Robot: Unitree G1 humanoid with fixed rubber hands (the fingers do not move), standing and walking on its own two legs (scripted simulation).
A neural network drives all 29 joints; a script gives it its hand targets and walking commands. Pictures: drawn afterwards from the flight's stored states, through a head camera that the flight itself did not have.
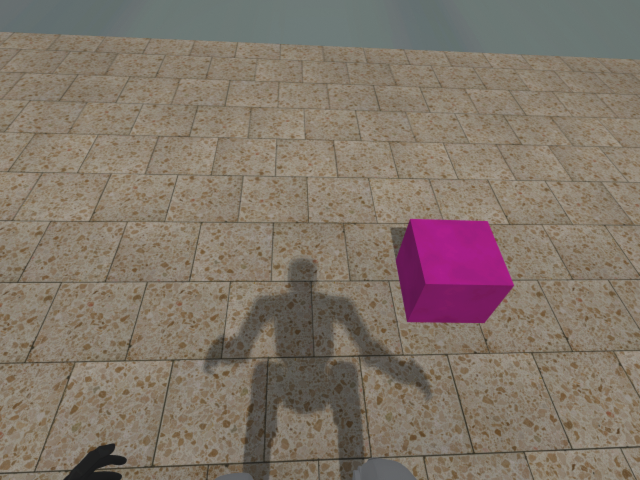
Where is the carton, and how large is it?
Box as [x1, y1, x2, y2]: [396, 219, 513, 322]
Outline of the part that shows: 410,219 396,258 396,264 407,321 484,322 513,285 487,221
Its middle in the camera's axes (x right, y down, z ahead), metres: +0.46 +0.12 +1.39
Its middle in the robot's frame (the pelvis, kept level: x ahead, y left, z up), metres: +0.89 -0.46 -0.63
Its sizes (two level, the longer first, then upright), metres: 0.283 0.276 0.243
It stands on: the floor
